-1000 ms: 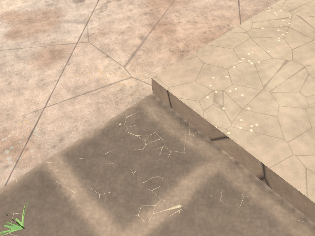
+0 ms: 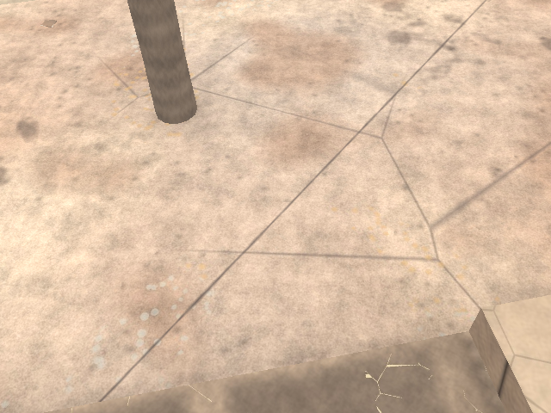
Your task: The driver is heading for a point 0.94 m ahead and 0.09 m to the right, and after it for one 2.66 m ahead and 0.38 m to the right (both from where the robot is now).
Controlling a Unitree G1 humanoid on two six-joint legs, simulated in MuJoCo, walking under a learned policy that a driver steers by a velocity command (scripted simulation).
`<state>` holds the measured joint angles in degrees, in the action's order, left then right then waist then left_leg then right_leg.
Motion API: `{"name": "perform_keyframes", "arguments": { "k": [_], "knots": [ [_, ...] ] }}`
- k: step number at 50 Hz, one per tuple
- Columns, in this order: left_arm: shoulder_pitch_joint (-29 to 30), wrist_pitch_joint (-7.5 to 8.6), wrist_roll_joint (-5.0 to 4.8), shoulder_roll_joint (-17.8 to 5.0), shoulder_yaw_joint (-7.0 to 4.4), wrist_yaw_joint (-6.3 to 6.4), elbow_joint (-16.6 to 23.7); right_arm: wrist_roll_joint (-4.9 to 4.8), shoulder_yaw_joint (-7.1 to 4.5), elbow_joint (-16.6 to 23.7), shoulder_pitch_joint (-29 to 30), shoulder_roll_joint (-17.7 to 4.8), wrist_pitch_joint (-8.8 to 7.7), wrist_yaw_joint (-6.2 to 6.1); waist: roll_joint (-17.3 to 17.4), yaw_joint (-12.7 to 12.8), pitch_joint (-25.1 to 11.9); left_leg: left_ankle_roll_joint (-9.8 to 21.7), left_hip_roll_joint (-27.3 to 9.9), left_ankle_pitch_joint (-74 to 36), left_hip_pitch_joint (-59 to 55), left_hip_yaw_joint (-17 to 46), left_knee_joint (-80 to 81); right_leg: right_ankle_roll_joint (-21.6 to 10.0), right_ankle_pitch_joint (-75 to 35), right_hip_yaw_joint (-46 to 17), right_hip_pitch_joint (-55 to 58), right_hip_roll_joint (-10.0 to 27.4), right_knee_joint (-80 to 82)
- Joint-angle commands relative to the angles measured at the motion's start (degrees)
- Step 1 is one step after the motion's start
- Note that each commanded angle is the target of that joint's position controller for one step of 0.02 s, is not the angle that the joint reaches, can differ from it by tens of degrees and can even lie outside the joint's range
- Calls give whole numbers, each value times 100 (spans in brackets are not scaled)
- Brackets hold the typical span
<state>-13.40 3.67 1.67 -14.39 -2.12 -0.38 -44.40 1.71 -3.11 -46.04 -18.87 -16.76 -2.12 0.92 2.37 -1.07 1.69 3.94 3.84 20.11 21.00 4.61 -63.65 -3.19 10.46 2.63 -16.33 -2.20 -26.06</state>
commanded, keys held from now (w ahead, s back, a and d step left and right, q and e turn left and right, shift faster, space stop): w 1.00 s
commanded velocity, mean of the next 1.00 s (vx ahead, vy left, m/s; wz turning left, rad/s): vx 0.50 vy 0.00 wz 0.05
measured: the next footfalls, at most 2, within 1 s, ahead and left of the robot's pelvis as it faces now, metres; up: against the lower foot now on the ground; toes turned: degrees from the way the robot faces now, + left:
left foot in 0.36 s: +0.34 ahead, +0.12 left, +0.00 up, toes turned +4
right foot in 0.90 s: +0.62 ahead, -0.07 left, +0.00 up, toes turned -3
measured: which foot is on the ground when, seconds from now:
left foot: up 0.00-0.34, down 0.36-0.96, up 0.98-1.00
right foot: down 0.00-0.38, up 0.40-0.88, down 0.90-1.00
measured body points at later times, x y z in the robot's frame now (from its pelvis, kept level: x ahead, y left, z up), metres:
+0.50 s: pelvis +0.26 +0.05 +0.00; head +0.28 +0.07 +0.45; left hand +0.27 +0.31 -0.15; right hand +0.39 -0.21 -0.11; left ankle +0.30 +0.11 -0.74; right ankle +0.16 -0.08 -0.65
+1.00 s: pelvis +0.52 +0.02 -0.01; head +0.55 +0.01 +0.44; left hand +0.69 +0.26 -0.12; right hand +0.48 -0.24 -0.16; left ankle +0.33 +0.12 -0.68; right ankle +0.58 -0.07 -0.74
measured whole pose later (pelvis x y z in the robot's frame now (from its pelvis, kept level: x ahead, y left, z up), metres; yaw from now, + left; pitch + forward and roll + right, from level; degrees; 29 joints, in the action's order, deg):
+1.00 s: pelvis +0.52 +0.02 -0.01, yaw +0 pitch +0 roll -1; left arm -3.9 4.7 2.1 -13.1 -2.5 -1.3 -48.4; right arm 0.1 -2.0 -58.0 -22.6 -13.5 -3.8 -0.3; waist 2.7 -2.4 4.2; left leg 3.2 0.2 24.3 6.1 -0.8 -52.1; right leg -4.4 11.1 4.9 -21.2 -2.2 -31.8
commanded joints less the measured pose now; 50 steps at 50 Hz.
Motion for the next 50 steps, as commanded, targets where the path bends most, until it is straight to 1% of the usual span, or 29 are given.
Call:
{"name": "perform_keyframes", "arguments": {
  "k": [1, 5, 9, 13, 15, 16, 17, 18, 19, 20, 21, 22, 23, 25, 27, 30, 32, 36, 37, 38, 41, 42, 43, 45, 46, 47, 48, 49, 50],
  "knots": [
    [-468, 194, -78, -566, -134, -19, 38, 68, -44, 264, -280, -335, 36, 71, -826, 18, -220, -112, -372, -226, 978, 123, 23, -728, -1078, -1656, 964, 1446, 1435],
    [-771, 229, -126, -632, -159, -31, -196, 93, 43, 521, 569, -226, 55, 134, -724, 108, 41, -283, -684, -858, 1646, -226, 761, -862, -1185, -1203, 1090, 1374, 1824],
    [-1078, 195, -142, -654, -158, -53, -397, 39, 193, 771, 1464, 1, 8, 176, -738, 320, 158, -351, -747, -1585, 1371, -625, 2112, -746, -1666, -714, 1076, 1162, 1834],
    [-1372, 145, -112, -796, -180, -34, -584, -2, 199, 894, 1888, -94, -26, 140, -733, 418, 210, -180, -632, -1589, 1028, -782, 2818, -687, -2098, -689, 1425, 1390, 1594],
    [-1363, 102, -90, -854, -192, -5, -646, 11, 172, 903, 1859, -170, -41, 110, -730, 345, 218, -20, -547, -1274, 814, -804, 3051, -642, -2490, -712, 1667, 1532, 1335],
    [-1304, 81, -82, -901, -201, 13, -662, 26, 144, 840, 1648, -208, -60, 85, -720, 219, 129, 73, -430, -1079, 462, -840, 3212, -584, -3066, -659, 1734, 1537, 1016],
    [-1245, 54, -95, -938, -205, 27, -689, 53, 95, 662, 1126, -267, -97, 48, -632, -39, -120, 179, -264, -1049, -225, -909, 3499, -497, -3700, -514, 1721, 1431, 358],
    [-1258, 33, -113, -863, -175, 31, -693, 116, 12, 344, 245, -427, -156, -6, -397, -379, -627, 340, -246, -1104, -1418, -850, 3713, -382, -3675, -266, 1351, 1167, -721],
    [-1178, 42, -127, -616, -91, 29, -474, 232, -113, 170, -821, -862, -198, -84, 216, -786, -1383, 671, -1540, -440, -2846, 563, 3870, -249, -1902, -11, 269, 863, -2455],
    [-1780, 32, -218, -131, -7, 12, -348, 174, -238, 145, -883, -1369, -146, -108, 1447, -424, -1819, 1322, -2911, -103, -3858, 3221, 4605, -59, 1968, 99, -1606, -170, -4227],
    [-1346, -20, -46, -774, -169, 57, -424, -72, -197, 149, -606, -1025, -90, -89, 519, -453, -1267, 1270, -2656, 64, -3379, 3189, 4760, -133, 1841, -542, -2144, 114, -4631],
    [-964, 11, -80, -718, -178, 17, -306, -90, -106, 180, -128, -703, -98, -78, 301, -246, -542, 1145, -2406, -349, -2683, 2295, 4830, -167, 1328, -580, -2243, 352, -4540],
    [-817, 27, -106, -581, -139, -11, -297, -68, -39, 168, 126, -442, -144, -48, 108, -94, -250, 992, -2117, -1028, -2092, 1685, 5018, -143, 976, -557, -2018, 531, -4208],
    [-951, -104, -9, -460, -118, -69, -411, -88, 27, 82, 293, -217, -220, -63, 269, 200, -124, 725, -1666, -1659, -1465, 903, 5282, -14, 727, -481, -1472, 720, -3735],
    [-904, -203, 15, -388, -118, -129, -427, -111, 5, -57, 88, -272, -308, -56, 196, 259, -144, 784, -1589, -2158, -1370, 655, 5432, 87, 542, -389, -1393, 707, -3596],
    [-258, -258, 29, -350, -112, -167, -246, -160, -36, -266, -186, -378, -335, -57, 85, 202, 141, 817, -1499, -2115, -1421, 367, 5755, 219, -96, -308, -1935, 845, -3075],
    [248, -239, 18, -355, -100, -172, -81, -177, -22, -374, -291, -353, -318, -55, 24, 127, 308, 773, -1341, -2312, -1400, 112, 5851, 282, -573, -237, -2032, 860, -2336],
    [1016, -199, -27, -215, -1, -186, 123, -164, -29, -627, -639, -417, -332, -43, 110, -99, 305, 653, -1208, -2804, -1566, -229, 5797, 256, -1216, 54, -1578, 628, -1167],
    [972, -191, -16, -298, -27, -185, 69, -110, -33, -682, -744, -452, -352, -53, 164, -92, 199, 683, -1355, -3076, -1817, -224, 5668, 182, -1527, 39, -1581, 641, -1442],
    [1044, -173, -15, -349, -34, -171, 90, -113, -26, -732, -809, -425, -351, -71, 110, -94, 207, 709, -1434, -3175, -2061, -227, 5566, 124, -1444, -34, -1734, 678, -1366],
    [1334, -126, 25, -457, -58, -175, 188, -48, -38, -860, -977, -473, -294, -130, 34, -146, 352, 792, -1684, -3608, -2734, -115, 5235, -55, -736, -38, -2029, 622, -1182],
    [1445, -89, 2, -474, -70, -171, 241, -9, -53, -970, -1092, -469, -292, -195, 108, -161, 409, 743, -1798, -3773, -3275, -18, 5052, -133, -1109, -373, -2354, 772, -992],
    [1379, -51, 2, -537, -91, -173, 221, -1, -67, -990, -1017, -490, -278, -227, 86, -97, 381, 685, -1821, -4042, -3550, -58, 4840, -202, -861, -340, -2385, 701, -782],
    [1044, 17, -8, -545, -124, -132, 37, 14, -91, -989, -830, -554, -266, -236, 54, 19, 237, 524, -1560, -4878, -3344, -292, 4153, -343, -752, -45, -1461, 393, -248],
    [606, 52, 10, -588, -169, -96, -138, 9, -92, -1041, -830, -559, -256, -219, 77, 170, 13, 488, -1477, -5340, -3058, -320, 3502, -423, -588, 135, -628, 150, -170],
    [-205, 146, 55, -742, -268, -55, -413, -95, -2, -1102, -1126, -234, -208, -138, -659, 370, -638, 219, -1087, -4915, -1894, -584, 2048, -654, -1063, -154, 1285, 284, -76],
    [-1178, 149, 92, -951, -398, -41, -704, -265, 49, -1007, -969, -223, -205, -108, -1231, 859, -1394, -64, -663, -2998, -205, -850, 69, -1088, -511, -1637, 3045, 1273, 329],
    [-1493, 108, 44, -975, -407, -50, -894, -249, 23, -820, -554, -301, -280, -95, -1449, 933, -1656, -103, -101, 691, 1085, -479, -1121, -1306, -191, -2960, 3731, 1971, 740],
    [-937, 85, 37, -963, -367, -43, -775, -205, -55, -610, -25, -558, -331, -123, -894, 737, -997, 45, -421, 653, 1696, -44, -1047, -1141, -430, -2713, 3280, 1992, 840]
  ]
}}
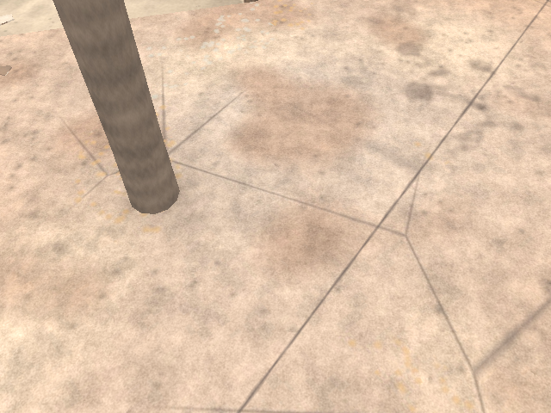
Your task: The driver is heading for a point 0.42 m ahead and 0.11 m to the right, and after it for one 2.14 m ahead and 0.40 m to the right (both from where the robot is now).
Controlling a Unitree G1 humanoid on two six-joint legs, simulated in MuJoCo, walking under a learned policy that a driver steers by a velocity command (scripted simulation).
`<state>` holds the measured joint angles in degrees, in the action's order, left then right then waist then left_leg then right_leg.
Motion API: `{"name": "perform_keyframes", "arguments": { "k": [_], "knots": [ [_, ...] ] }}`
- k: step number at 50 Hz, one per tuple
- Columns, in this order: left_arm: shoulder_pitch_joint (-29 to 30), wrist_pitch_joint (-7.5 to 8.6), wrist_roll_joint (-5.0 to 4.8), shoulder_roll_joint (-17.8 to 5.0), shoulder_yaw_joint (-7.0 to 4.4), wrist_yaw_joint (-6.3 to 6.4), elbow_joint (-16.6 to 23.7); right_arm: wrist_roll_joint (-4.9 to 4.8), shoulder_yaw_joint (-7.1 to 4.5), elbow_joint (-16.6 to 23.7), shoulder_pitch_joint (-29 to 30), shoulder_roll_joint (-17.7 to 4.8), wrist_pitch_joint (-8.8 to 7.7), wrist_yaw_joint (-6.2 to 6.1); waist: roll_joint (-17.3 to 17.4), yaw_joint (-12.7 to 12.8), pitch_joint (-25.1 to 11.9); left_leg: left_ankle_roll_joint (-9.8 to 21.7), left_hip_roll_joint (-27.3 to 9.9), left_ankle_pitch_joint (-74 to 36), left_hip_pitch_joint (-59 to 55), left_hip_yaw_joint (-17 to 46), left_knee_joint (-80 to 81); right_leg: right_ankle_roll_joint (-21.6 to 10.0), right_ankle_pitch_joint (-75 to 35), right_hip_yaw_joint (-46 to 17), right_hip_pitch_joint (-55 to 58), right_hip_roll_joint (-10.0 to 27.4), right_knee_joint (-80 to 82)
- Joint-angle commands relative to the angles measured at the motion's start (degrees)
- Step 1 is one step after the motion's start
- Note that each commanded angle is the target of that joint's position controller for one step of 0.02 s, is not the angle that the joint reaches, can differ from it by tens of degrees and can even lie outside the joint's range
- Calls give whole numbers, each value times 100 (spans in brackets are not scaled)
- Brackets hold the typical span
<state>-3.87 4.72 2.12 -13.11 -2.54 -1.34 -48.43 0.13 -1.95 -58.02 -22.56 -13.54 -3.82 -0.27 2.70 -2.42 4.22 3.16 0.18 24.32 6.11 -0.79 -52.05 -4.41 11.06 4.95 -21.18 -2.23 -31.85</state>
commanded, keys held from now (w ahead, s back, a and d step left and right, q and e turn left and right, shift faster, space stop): w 0.22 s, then no key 0.08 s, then e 0.58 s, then no key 0.12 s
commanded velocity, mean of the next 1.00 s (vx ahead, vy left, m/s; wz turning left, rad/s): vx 0.22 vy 0.00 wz -0.27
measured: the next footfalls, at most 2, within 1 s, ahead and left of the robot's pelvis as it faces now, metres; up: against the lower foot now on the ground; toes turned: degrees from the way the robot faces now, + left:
left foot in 0.38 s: +0.38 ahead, +0.10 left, -0.06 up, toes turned +2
right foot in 0.82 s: +0.37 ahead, -0.11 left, -0.06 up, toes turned -18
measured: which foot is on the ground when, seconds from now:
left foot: up 0.00-0.36, down 0.38-0.82, up 0.84-1.00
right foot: down 0.00-0.36, up 0.38-0.80, down 0.82-1.00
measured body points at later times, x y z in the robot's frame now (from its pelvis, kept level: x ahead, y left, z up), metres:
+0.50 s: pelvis +0.26 +0.02 -0.05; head +0.30 +0.04 +0.40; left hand +0.28 +0.28 -0.21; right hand +0.38 -0.23 -0.17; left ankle +0.34 +0.10 -0.79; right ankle +0.17 -0.10 -0.68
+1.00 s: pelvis +0.31 -0.02 -0.05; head +0.34 -0.06 +0.40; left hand +0.50 +0.20 -0.16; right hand +0.31 -0.30 -0.20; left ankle +0.35 +0.11 -0.72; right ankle +0.33 -0.10 -0.79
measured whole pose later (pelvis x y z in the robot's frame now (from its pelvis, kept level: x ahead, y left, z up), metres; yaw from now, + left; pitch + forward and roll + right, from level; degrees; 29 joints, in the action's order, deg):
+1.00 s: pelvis +0.31 -0.02 -0.05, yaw -19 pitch +1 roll +1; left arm -9.6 -1.8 0.6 -14.0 -3.9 0.6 -49.7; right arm 1.5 -4.0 -52.0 -9.9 -14.8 2.0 -1.3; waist 2.1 -0.3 2.8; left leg -1.5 -1.4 23.4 27.7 -1.2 -59.1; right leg -4.9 10.2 0.5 -16.9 -3.2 -26.3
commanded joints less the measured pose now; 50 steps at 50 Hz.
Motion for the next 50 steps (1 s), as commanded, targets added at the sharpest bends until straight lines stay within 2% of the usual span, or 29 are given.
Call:
{"name": "perform_keyframes", "arguments": {
  "k": [1, 2, 4, 6, 8, 10, 12, 16, 17, 18, 19, 20, 21, 23, 24, 25, 27, 29, 30, 34, 39, 40, 41, 42, 43, 44, 45, 47, 50],
  "knots": [
    [-1511, -11, 25, -902, -270, 84, -330, -38, -188, 629, 658, -858, -183, 22, -570, 758, -759, 162, -225, -104, 3326, 585, -1839, -919, -886, -2585, 3223, 1905, 1521],
    [-1351, -9, 4, -774, -233, 132, -378, 25, -188, 647, 818, -738, -153, 68, -391, 614, -404, 159, -341, -256, 3257, 521, -1403, -788, -982, -2278, 2718, 1770, 1719],
    [-1126, 55, -88, -633, -185, 165, -472, 201, -144, 598, 791, -427, 16, 140, -452, 300, -222, 4, -395, -442, 2621, 302, -755, -656, -878, -1762, 1850, 1492, 2147],
    [-1103, 177, -136, -814, -237, 169, -545, 291, -150, 650, 922, -355, 116, 242, -602, 149, -188, -90, -362, -1062, 2452, 54, -471, -798, -967, -1465, 1540, 1424, 2426],
    [-1049, 331, -172, -712, -202, 170, -647, 208, -179, 897, 1555, -424, 47, 297, -627, 130, 42, -155, -388, -2190, 2522, -3, 584, -674, -647, -1144, 1306, 1127, 2587],
    [-883, 334, -223, -717, -216, 147, -733, 151, -132, 937, 1725, -339, -29, 359, -686, 83, 13, -118, -278, -3512, 1485, -144, 2004, -463, -467, -733, 738, 807, 2577],
    [-1009, 328, -220, -745, -215, 152, -861, 74, -141, 886, 1825, -412, -39, 343, -608, 156, 9, -31, -241, -4224, 916, -130, 2261, -422, -394, -785, 659, 956, 2619],
    [-1451, 194, -61, -577, -152, 309, -1149, 176, -151, 856, 2056, -634, -144, 229, -275, 366, 372, 11, -401, -4303, 1321, 75, 3043, -333, -520, -752, 1544, 898, 1429],
    [-1497, 118, -8, -591, -149, 358, -1167, 175, -182, 688, 1646, -713, -208, 216, -200, 224, 249, 21, -437, -4295, 1096, 145, 3308, -321, -742, -772, 1673, 815, 710],
    [-1367, 33, -14, -612, -155, 384, -1122, 196, -224, 292, 705, -775, -283, 201, -24, -158, -87, 44, -485, -4598, 261, 161, 3720, -274, -931, -670, 1513, 628, -466],
    [-1374, 1, -110, -545, -157, 356, -1076, 247, -289, -46, 10, -951, -324, 191, 526, -384, -515, 81, -623, -5486, -633, 91, 3932, -164, 277, -382, 1068, 52, -2165],
    [-2096, 5, -357, -227, -119, 342, -1083, 295, -269, -26, -77, -1102, -374, 187, 1330, -14, -1169, 299, -1636, -8880, -2134, 618, 2417, -1, 2963, -234, -374, -451, -3840],
    [-2746, -15, -501, -231, -97, 429, -1259, 233, -197, 245, -49, -1015, -348, 194, 1074, 38, -1729, 702, -2414, -9553, -2882, 1138, 1888, -8, 3111, -1009, -1274, -287, -4481],
    [-2157, -122, -252, -548, -189, 440, -1201, 110, -156, 517, 668, -791, -178, 61, 336, 94, -1369, 971, -2378, -6965, -1643, 1046, 2562, 204, 2130, -798, -1540, 197, -4385],
    [-1932, -248, -139, -575, -203, 339, -1057, 100, -191, 685, 1214, -879, -104, -82, 490, 286, -1416, 1300, -2492, -5074, -1020, 1355, 3029, 354, 1715, -647, -1540, 400, -4448],
    [-1524, -362, 2, -698, -254, 219, -972, 43, -121, 705, 1151, -716, -73, -146, 49, 199, -923, 1231, -2204, -5103, 22, 908, 3405, 480, 1195, -720, -998, 533, -3925],
    [-1455, -542, -20, -392, -214, 102, -836, 93, -166, 586, 1028, -824, -26, -185, 225, 379, -792, 1199, -1965, -5117, 607, 429, 3483, 571, 1004, -545, -632, 502, -3511],
    [-1379, -627, -33, -239, -175, 62, -730, 108, -160, 593, 1109, -728, -20, -200, 256, 475, -834, 1061, -1767, -4828, 739, 66, 3479, 522, 718, -454, -514, 544, -2867],
    [-1311, -633, 12, -164, -141, 64, -650, 60, -162, 568, 1144, -711, -25, -227, 331, 498, -819, 1006, -1743, -4604, 734, -34, 3534, 484, 514, -408, -496, 594, -2465],
    [-899, -685, 7, -223, -121, 59, -361, 67, -219, 544, 1159, -755, 47, -210, 351, 403, -871, 881, -1725, -3519, 699, -369, 3489, 314, 267, -165, -92, 515, -1515],
    [-713, -667, 5, -283, -152, 39, -22, 95, -348, 506, 977, -932, 304, -228, 293, 305, -643, 553, -1960, -2103, 595, -359, 2785, 103, 706, -9, 219, 376, -331],
    [-895, -605, -53, -349, -178, 35, -55, 174, -370, 476, 813, -906, 365, -181, 33, 358, -699, 270, -1805, -1773, 796, -528, 2283, -8, 184, -164, 705, 339, 185],
    [-1081, -508, -25, -817, -287, 83, -49, 204, -347, 498, 518, -690, 435, -115, -1197, 339, -728, -139, -1255, -786, 1248, -1027, 985, -226, -604, -1389, 1062, 1122, 1185],
    [-1186, -511, -78, -1608, -464, 106, 72, 113, -253, 893, 755, -318, 498, -124, -2345, 396, -637, -527, -72, 1452, 2805, -1044, -197, -1148, -2448, -3526, 1506, 2554, 1549],
    [-1641, -565, -133, -1512, -506, 140, -93, 149, -266, 941, 1156, -533, 596, -161, -1376, 678, -851, -522, -132, 1388, 2808, -132, -1017, -1545, -2467, -3307, 1492, 2452, 1450],
    [-1401, -603, -138, -1263, -443, 186, -81, 77, -269, 957, 1197, -489, 623, -148, -1092, 483, -642, -513, -209, 928, 2894, 66, -1243, -1466, -2218, -2768, 1281, 2096, 1368],
    [-958, -642, -138, -1002, -366, 215, 17, 33, -262, 895, 1131, -451, 574, -139, -889, 284, -488, -484, -300, 368, 2816, 169, -1074, -1198, -1874, -2270, 1102, 1711, 1415],
    [-452, -649, -162, -672, -265, 239, 203, 173, -307, 751, 917, -604, 532, -117, -986, 134, -648, -458, -259, -179, 2534, 92, -977, -956, -2240, -1778, 1145, 1326, 1366],
    [-704, -561, -160, -725, -243, 211, 106, 122, -289, 701, 817, -485, 602, -106, -665, 169, -850, -484, -208, -223, 2239, 113, -687, -969, -2485, -1705, 1320, 1352, 1361]
  ]
}}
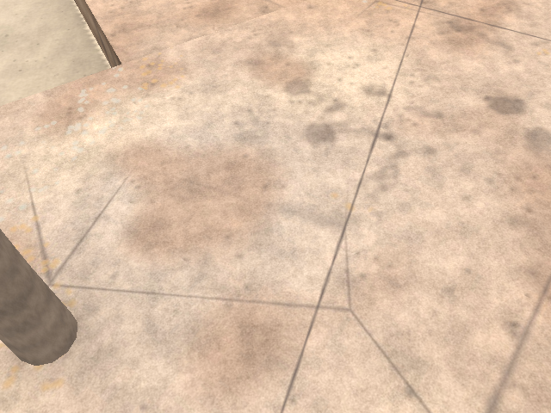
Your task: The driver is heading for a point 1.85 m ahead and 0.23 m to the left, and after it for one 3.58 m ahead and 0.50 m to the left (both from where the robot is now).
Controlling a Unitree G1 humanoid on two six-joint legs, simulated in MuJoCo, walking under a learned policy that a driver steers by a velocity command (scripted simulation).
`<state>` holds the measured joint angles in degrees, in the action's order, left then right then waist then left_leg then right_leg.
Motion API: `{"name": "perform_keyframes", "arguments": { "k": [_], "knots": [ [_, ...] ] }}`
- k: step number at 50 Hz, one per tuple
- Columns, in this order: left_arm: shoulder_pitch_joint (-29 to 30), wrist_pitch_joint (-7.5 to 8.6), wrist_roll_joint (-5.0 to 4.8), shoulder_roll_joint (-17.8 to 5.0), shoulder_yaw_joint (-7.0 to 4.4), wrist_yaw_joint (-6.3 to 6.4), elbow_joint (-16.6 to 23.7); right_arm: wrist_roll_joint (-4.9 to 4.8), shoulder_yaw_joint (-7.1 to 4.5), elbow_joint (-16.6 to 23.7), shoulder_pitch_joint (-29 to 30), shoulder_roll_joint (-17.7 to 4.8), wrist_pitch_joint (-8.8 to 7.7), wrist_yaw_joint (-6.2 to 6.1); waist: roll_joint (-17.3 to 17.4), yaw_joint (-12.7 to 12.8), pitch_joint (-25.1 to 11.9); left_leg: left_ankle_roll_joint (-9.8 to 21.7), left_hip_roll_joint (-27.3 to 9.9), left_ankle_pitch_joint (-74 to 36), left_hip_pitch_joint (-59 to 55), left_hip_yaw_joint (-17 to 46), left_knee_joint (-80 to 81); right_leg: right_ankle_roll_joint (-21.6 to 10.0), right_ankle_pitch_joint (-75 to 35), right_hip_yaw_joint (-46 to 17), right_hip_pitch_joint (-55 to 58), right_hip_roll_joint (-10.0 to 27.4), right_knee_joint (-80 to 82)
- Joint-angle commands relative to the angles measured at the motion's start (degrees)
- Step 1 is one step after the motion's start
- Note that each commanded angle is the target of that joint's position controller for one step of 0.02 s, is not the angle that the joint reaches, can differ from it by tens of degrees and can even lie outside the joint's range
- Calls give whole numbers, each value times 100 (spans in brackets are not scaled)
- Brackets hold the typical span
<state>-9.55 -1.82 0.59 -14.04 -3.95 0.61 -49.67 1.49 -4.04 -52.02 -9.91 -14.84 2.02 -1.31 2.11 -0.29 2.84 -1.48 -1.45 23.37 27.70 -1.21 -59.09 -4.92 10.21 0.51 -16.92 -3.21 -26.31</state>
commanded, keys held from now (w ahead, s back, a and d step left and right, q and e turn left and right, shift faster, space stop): no key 0.14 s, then w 0.04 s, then no key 0.44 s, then w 0.38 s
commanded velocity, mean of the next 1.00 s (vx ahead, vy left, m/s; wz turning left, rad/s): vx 0.12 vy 0.00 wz -0.08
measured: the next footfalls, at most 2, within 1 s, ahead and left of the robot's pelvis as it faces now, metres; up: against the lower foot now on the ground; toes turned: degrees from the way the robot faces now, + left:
left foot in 0.26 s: +0.03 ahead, +0.12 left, +0.00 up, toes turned -2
right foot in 0.96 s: +0.19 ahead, -0.11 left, +0.00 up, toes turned -5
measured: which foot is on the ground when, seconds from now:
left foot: up 0.00-0.24, down 0.26-0.96, up 0.98-1.00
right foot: down 0.00-0.70, up 0.72-0.94, down 0.96-1.00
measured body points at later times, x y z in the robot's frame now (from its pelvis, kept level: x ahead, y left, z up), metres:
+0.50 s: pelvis +0.02 +0.03 +0.01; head +0.02 +0.03 +0.46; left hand +0.07 +0.27 -0.15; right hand +0.05 -0.21 -0.14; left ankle -0.01 +0.13 -0.74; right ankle +0.04 -0.07 -0.74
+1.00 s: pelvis +0.12 -0.02 -0.01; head +0.13 -0.04 +0.44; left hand +0.21 +0.24 -0.14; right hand +0.03 -0.26 -0.17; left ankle -0.01 +0.12 -0.72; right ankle +0.15 -0.10 -0.74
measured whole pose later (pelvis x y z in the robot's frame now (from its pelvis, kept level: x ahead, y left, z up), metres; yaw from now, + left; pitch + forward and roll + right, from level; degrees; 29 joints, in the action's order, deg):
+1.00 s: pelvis +0.12 -0.02 -0.01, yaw -2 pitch -1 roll +0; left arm -10.8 4.3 1.5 -12.8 -3.4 -0.5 -57.5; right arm 1.2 -3.2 -65.0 -25.0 -12.3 -2.4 -0.1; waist 2.6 -0.9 2.0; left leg 2.3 -1.1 27.0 5.3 0.7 -39.4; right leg -4.0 14.5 4.8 -18.3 -0.8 -33.7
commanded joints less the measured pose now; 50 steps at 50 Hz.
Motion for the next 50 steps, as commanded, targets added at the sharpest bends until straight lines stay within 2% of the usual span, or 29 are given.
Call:
{"name": "perform_keyframes", "arguments": {
  "k": [1, 7, 9, 11, 12, 13, 14, 15, 16, 18, 19, 21, 24, 31, 32, 34, 35, 36, 37, 39, 40, 42, 44, 45, 46, 47, 48, 49, 50],
  "knots": [
    [-202, 112, 8, -670, -102, 22, 185, -30, -64, 109, -406, -310, 43, -14, -628, -4, -676, -29, -55, -118, 46, 175, 243, -920, -2190, -1308, 943, 1470, 849],
    [-169, 94, 95, -724, -28, 45, 24, -93, -28, 95, -272, -267, 72, -75, -840, 142, -510, 71, 58, 26, -749, 156, 1606, -847, -871, -1525, 683, 1449, 1039],
    [-316, 62, 96, -787, -42, 32, -106, -50, -15, 38, -396, -261, 2, -41, -902, 168, -569, 158, 182, 211, -1083, -3, 2026, -843, 958, -1751, 603, 1385, 1286],
    [-77, 21, 66, -665, 10, 38, -130, -59, 20, -93, -591, -129, -63, -43, -730, -36, -228, 284, 227, -241, -1633, -62, 3099, -678, 1236, -1781, 203, 1293, 1232],
    [-8, 24, 34, -574, 48, 56, -148, -54, 47, -222, -827, -47, -112, -65, -561, -181, -121, 372, 195, -844, -2155, -25, 4017, -461, 1042, -1685, -69, 1186, 1076],
    [-128, 79, 23, -411, 95, 48, -181, 13, 44, -291, -925, -208, -189, -104, -219, -105, -102, 456, -292, -1073, -2574, 591, 4454, -145, 694, -1524, -367, 1011, 809],
    [-325, 137, -44, -182, 155, 20, -223, 66, 27, -275, -921, -530, -264, -122, 421, 62, -250, 673, -1139, -822, -2653, 1627, 4825, 109, 535, -953, -486, 544, 284],
    [-122, 150, -39, -215, 159, 17, -234, 0, 76, -272, -439, -463, -293, -59, 694, 239, 122, 837, -1383, -1131, -1547, 1749, 4754, 147, 376, -604, 166, 237, 475],
    [-129, 166, 25, -274, 165, 15, -361, -14, 143, -215, -113, -232, -339, -23, 545, 313, 116, 696, -1115, -1220, -1373, 1424, 4680, 156, -60, -683, 707, 374, 605],
    [-248, 213, 15, -434, 121, 18, -574, -57, 129, -335, -310, -319, -374, -26, 448, 196, -38, 432, -635, -1338, -1540, 962, 4578, 133, -644, -817, 1113, 519, 654],
    [-296, 226, 28, -486, 104, 13, -651, -92, 139, -421, -455, -303, -383, -52, 356, 162, -59, 408, -559, -1565, -1694, 864, 4499, 103, -821, -857, 1105, 586, 647],
    [-389, 248, 6, -352, 147, 35, -805, -113, 145, -568, -650, -231, -363, -65, 118, 115, -88, 429, -490, -1794, -2022, 755, 4352, 105, -900, -876, 937, 638, 710],
    [-378, 235, -9, -234, 189, 81, -991, -87, 178, -687, -708, -112, -320, -67, -128, 54, -2, 466, -480, -1767, -2101, 718, 4283, 156, -828, -873, 824, 630, 786],
    [-460, 224, -12, -199, 235, 135, -1305, -85, 218, -912, -712, -68, -303, -81, -226, 44, -2, 475, -443, -1907, -2125, 681, 4230, 181, -1024, -874, 918, 685, 763],
    [-495, 217, -3, -185, 241, 138, -1342, -74, 214, -957, -780, -76, -297, -77, -193, 21, -107, 505, -393, -1370, -2177, 674, 4276, 160, -567, -809, 916, 608, 709],
    [-445, 185, 34, -251, 197, 120, -1308, -52, 116, -1013, -929, -290, -243, -63, 115, -59, 54, 753, -396, 508, -2104, 942, 4390, 56, 974, -484, 411, 232, 150],
    [-321, 180, 75, -244, 185, 89, -1228, -51, 69, -1033, -1076, -397, -211, -56, 379, -156, 294, 970, -649, 1465, -2094, 1400, 4643, 39, 1529, -302, -161, 61, -282],
    [-126, 199, 114, -192, 194, 51, -1107, -60, 33, -1076, -1274, -467, -194, -56, 549, -252, 613, 1216, -1039, 2100, -2112, 1888, 4985, 49, 1634, -35, -726, -5, -737],
    [50, 241, 169, -96, 218, 12, -975, -57, 6, -1119, -1387, -482, -205, -58, 620, -303, 918, 1443, -1437, 2255, -2071, 2293, 5206, 66, 1486, 153, -1098, 161, -1134],
    [291, 346, 156, -162, 184, -47, -770, 13, -1, -1148, -1509, -404, -295, -43, 442, -315, 1091, 1662, -1737, 1641, -2277, 2570, 5364, 78, 1454, 40, -1722, 469, -1806],
    [298, 398, 145, -231, 148, -79, -722, 34, -17, -1135, -1481, -426, -347, -31, 357, -263, 1032, 1661, -1707, 1220, -2516, 2439, 5311, 89, 1428, -3, -1933, 563, -1931],
    [352, 493, 100, -233, 117, -147, -622, 13, -31, -1101, -1403, -425, -441, -10, 311, -197, 853, 1512, -1465, 456, -2651, 1943, 5168, 138, 1216, 74, -1767, 607, -1631],
    [330, 533, 56, -168, 102, -194, -538, 9, -41, -1094, -1375, -438, -505, 16, 382, -126, 697, 1389, -1274, -199, -2347, 1506, 4994, 147, 905, 268, -1094, 499, -1226],
    [154, 537, 45, -120, 96, -206, -551, -15, -51, -1071, -1292, -470, -522, 33, 404, 1, 626, 1322, -1193, -456, -2005, 1288, 4844, 129, 695, 396, -525, 406, -940],
    [-271, 542, 37, -60, 84, -206, -667, -54, -59, -1031, -1128, -497, -529, 51, 339, 247, 545, 1211, -1052, -621, -1483, 1023, 4547, 108, 370, 560, 334, 256, -543],
    [-869, 551, 38, -146, 16, -179, -882, -56, -47, -1002, -1088, -466, -549, 70, 156, 482, 370, 1091, -844, -1008, -979, 793, 4014, 88, 351, 614, 1303, 45, -330],
    [-1677, 595, 78, -440, -109, -112, -1115, -29, 9, -956, -1057, -335, -597, 104, -344, 831, 23, 911, -502, -1424, -430, 372, 2821, -38, 732, 86, 2328, 331, -9],
    [-2549, 630, 155, -1167, -270, -32, -1218, -84, 143, -654, -1028, 146, -631, 164, -1931, 1041, -503, 549, 289, -202, 598, -408, 608, -565, 2518, -2608, 3063, 2026, 1252],
    [-2613, 546, 89, -1083, -213, -39, -1363, 25, 31, -543, -872, -176, -605, 193, -1773, 859, -489, 624, 527, 886, 1072, 130, -567, -922, 3220, -4254, 2623, 2544, 2014]
  ]
}}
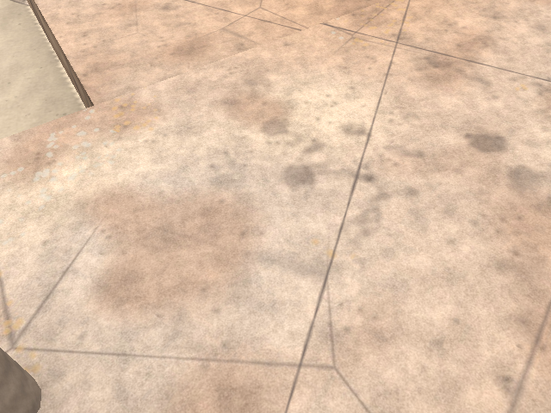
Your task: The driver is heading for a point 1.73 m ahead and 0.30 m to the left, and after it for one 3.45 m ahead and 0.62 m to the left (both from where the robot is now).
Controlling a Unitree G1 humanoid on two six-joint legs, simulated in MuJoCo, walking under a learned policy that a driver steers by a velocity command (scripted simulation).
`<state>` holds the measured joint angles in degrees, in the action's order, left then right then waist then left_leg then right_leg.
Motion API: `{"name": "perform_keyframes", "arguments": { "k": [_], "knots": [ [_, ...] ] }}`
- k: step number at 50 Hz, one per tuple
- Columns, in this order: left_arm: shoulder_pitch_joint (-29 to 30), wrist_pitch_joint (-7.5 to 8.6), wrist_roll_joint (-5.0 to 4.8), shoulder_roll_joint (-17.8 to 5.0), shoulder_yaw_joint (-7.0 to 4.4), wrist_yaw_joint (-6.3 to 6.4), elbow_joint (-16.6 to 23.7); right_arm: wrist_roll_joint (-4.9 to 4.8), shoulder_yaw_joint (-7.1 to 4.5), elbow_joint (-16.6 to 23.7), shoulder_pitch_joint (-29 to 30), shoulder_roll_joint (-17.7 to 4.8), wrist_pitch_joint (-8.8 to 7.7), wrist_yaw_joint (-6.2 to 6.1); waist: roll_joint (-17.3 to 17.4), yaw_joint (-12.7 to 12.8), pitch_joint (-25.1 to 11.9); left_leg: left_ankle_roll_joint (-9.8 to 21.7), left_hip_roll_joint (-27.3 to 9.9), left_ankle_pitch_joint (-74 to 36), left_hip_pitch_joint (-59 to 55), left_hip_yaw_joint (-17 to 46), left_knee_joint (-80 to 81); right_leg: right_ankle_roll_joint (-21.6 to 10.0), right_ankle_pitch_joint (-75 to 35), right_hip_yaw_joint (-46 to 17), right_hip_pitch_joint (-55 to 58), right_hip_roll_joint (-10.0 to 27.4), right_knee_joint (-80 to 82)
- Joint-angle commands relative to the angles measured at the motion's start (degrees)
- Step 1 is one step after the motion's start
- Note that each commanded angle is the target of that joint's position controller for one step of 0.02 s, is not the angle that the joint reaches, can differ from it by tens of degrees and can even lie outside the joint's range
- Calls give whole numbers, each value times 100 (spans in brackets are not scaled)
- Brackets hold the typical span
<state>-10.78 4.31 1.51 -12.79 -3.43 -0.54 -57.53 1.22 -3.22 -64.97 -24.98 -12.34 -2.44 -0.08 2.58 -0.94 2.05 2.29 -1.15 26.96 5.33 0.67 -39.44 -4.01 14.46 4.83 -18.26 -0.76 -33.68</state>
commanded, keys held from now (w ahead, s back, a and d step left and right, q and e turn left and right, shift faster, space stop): w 1.00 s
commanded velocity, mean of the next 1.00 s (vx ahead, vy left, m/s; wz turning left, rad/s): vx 0.47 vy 0.00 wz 0.00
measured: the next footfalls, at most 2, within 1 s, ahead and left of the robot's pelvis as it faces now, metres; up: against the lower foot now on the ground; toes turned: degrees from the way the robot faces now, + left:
left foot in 0.48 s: +0.42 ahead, +0.06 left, +0.00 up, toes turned +4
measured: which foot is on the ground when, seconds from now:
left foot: up 0.00-0.46, down 0.48-1.00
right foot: down 0.00-0.46, up 0.48-1.00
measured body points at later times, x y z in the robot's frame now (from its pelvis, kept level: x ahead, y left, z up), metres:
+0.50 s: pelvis +0.26 +0.00 -0.01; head +0.30 +0.01 +0.44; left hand +0.17 +0.23 -0.16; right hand +0.44 -0.23 -0.13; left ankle +0.38 +0.06 -0.73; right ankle +0.05 -0.08 -0.69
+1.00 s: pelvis +0.55 -0.02 +0.00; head +0.58 -0.03 +0.45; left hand +0.76 +0.18 -0.11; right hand +0.45 -0.25 -0.15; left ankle +0.38 +0.06 -0.73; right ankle +0.69 -0.11 -0.72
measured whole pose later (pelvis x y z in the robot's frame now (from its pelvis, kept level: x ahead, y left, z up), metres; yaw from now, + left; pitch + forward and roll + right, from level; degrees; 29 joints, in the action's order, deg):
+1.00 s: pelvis +0.55 -0.02 +0.00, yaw -1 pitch +1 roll +1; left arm 0.8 3.4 1.4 -10.4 -1.3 -1.3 -50.0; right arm 1.4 -1.8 -62.5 -26.8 -10.2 -5.2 -0.8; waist -0.8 -4.0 3.5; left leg 3.1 3.5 22.8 -7.8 -4.3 -14.6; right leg -5.5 6.0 5.2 -28.1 0.9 -30.3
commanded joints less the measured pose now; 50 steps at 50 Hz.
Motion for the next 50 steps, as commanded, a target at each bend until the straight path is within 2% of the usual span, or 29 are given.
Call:
{"name": "perform_keyframes", "arguments": {
  "k": [1, 2, 3, 5, 7, 9, 12, 15, 17, 19, 20, 21, 22, 23, 24, 25, 26, 27, 28, 30, 31, 33, 36, 40, 45, 47, 48, 49, 50],
  "knots": [
    [-1604, -100, -27, -1046, -205, 77, -306, 88, -75, 820, 858, -497, -123, 96, -1001, 493, 231, 383, 19, 54, 3620, 179, -2984, -927, 3071, -4002, 2173, 2213, 2595],
    [-1012, -65, -45, -770, -134, 46, -80, 63, -41, 797, 937, -380, -141, 154, -525, 318, 471, 406, -206, -586, 3500, 200, -2880, -811, 2369, -3342, 1649, 1942, 2587],
    [-759, -12, -56, -639, -79, 45, 6, 35, -24, 745, 861, -242, -153, 179, -429, 125, 481, 369, -362, -989, 3200, 185, -2595, -667, 1513, -2734, 1350, 1669, 2653],
    [-874, 85, -60, -382, 25, 78, -73, 123, -19, 653, 670, -198, -79, 204, -550, -14, 313, 217, -427, -1338, 2849, 43, -2349, -549, 98, -1933, 1292, 1323, 2647],
    [-1246, 149, -69, -396, 52, 98, -215, 108, -48, 728, 854, -270, -9, 214, -584, -19, 274, 120, -400, -1508, 3047, -105, -2203, -596, -974, -1544, 1520, 1240, 2594],
    [-1509, 163, -80, -442, 66, 108, -297, 92, -42, 891, 1318, -263, 43, 210, -575, 49, 346, 23, -405, -1697, 3410, -232, -1954, -658, -1587, -1309, 1694, 1214, 2612],
    [-1705, 156, -74, -351, 121, 113, -343, 66, 2, 1226, 2138, -209, 43, 222, -589, 183, 507, -80, -343, -2077, 3611, -417, -1154, -695, -2260, -1014, 1732, 1106, 2644],
    [-1840, 172, -72, -341, 139, 131, -387, 16, 77, 1469, 2734, -107, 15, 230, -664, 302, 569, -35, -172, -2490, 3239, -616, -172, -663, -2790, -777, 1748, 1044, 2648],
    [-1934, 167, -57, -390, 128, 151, -443, 2, 94, 1579, 2953, -137, 2, 217, -674, 342, 591, 87, -81, -2550, 3051, -709, 243, -673, -3150, -725, 1960, 1129, 2623],
    [-1893, 166, -36, -424, 118, 166, -474, -7, 73, 1642, 2916, -216, -30, 187, -668, 246, 546, 285, 16, -2405, 2786, -731, 521, -645, -3846, -661, 2247, 1240, 2405],
    [-1794, 174, -30, -475, 107, 173, -465, -9, 44, 1610, 2715, -281, -53, 157, -687, 118, 419, 406, 139, -2233, 2459, -778, 609, -596, -4613, -590, 2364, 1258, 2107],
    [-1713, 175, -17, -549, 86, 187, -458, -9, -2, 1506, 2323, -368, -80, 113, -750, -61, 189, 517, 298, -1980, 2009, -811, 642, -533, -5437, -530, 2491, 1264, 1611],
    [-1662, 153, 11, -607, 65, 186, -456, -13, -74, 1291, 1625, -498, -115, 66, -761, -337, -182, 631, 466, -1792, 1345, -821, 768, -477, -5920, -480, 2558, 1222, 773],
    [-1553, 123, -19, -649, 52, 173, -433, 23, -155, 988, 682, -620, -165, 13, -643, -748, -635, 756, 429, -2020, 189, -752, 1180, -389, -5474, -345, 2144, 1062, -400],
    [-1626, 122, -72, -435, 115, 136, -290, 176, -282, 815, -235, -1058, -194, -44, -166, -983, -1282, 1024, -751, -1200, -1218, 569, 1290, -318, -3489, -185, 991, 775, -2109],
    [-2390, 105, -247, 218, 200, 41, -244, 238, -376, 837, -293, -1489, -171, -8, 1066, -460, -1852, 1946, -2373, -773, -2582, 3691, 1985, -89, 1490, -173, -1160, -421, -4311],
    [-1839, 82, -124, -422, 51, 62, -221, -10, -345, 878, 228, -1232, -109, 47, 177, -453, -1445, 1827, -2079, 70, -2043, 3964, 2531, -227, 1234, -893, -1738, -175, -4660],
    [-1231, 106, -99, -491, 13, 48, 0, -65, -236, 995, 868, -859, -124, 56, 34, -252, -520, 1595, -1915, 10, -1126, 2919, 2667, -258, 617, -845, -1945, 155, -4416],
    [-979, 134, -80, -414, 19, 39, 56, -39, -148, 1005, 1116, -528, -181, 79, -249, -120, -141, 1416, -1666, -728, -398, 2303, 2864, -257, 260, -833, -1710, 345, -4070],
    [-1113, 6, 51, -183, 38, -5, 13, -27, -25, 841, 1059, -198, -278, 31, -150, 219, 7, 1095, -1230, -1838, 381, 1368, 3001, -139, 98, -820, -1077, 550, -3544],
    [-1166, -59, 64, -80, 47, -31, 4, -23, -6, 765, 895, -195, -329, 16, -109, 275, -19, 1065, -1160, -2191, 469, 1151, 3030, -75, 96, -774, -955, 564, -3385],
    [-969, -147, 81, -41, 48, -65, 105, -36, -26, 658, 615, -384, -392, 1, -99, 322, 49, 1081, -1067, -2632, 491, 837, 3120, 46, -21, -630, -1151, 627, -3086],
    [-125, -209, 74, -143, 47, -100, 438, -54, -27, 606, 311, -507, -392, 4, -67, 189, 295, 1040, -950, -2783, 346, 560, 3341, 222, -631, -436, -1779, 763, -2372],
    [784, -186, -14, -73, 117, -124, 767, -63, 18, 545, -74, -457, -374, 8, 28, -60, 382, 855, -746, -3534, 33, 185, 3301, 307, -1359, -157, -1779, 640, -1014],
    [1473, -133, -31, -131, 148, -106, 1038, -9, 27, 394, -528, -509, -345, -53, 122, -282, 414, 876, -975, -4270, -928, 119, 3017, 119, -1368, 6, -1790, 410, -129],
    [1443, -86, -29, -210, 119, -94, 1092, 27, 8, 375, -467, -580, -323, -91, 153, -172, 397, 850, -1117, -4945, -1239, 90, 2717, -46, -972, 12, -1596, 304, 108],
    [1217, -57, -30, -266, 90, -71, 1045, 35, -5, 392, -345, -635, -318, -110, 197, -19, 288, 786, -1133, -5684, -1281, 23, 2406, -153, -732, 58, -1212, 166, 228],
    [732, -26, -21, -362, 36, -33, 901, 43, -25, 401, -255, -704, -310, -120, 242, 199, 42, 716, -1119, -6424, -1293, -30, 1860, -267, -515, 111, -612, -20, 333],
    [-174, 22, 3, -472, -40, 12, 597, 25, -30, 419, -141, -724, -284, -110, 109, 597, -397, 616, -961, -6592, -1115, -184, 860, -410, -695, 199, 403, -188, 701]
  ]
}}
Keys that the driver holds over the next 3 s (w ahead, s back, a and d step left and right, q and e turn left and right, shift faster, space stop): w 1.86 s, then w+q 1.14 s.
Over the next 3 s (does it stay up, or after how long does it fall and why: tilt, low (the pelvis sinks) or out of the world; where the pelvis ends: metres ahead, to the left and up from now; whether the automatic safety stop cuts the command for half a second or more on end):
stays up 1.58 0.13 0.02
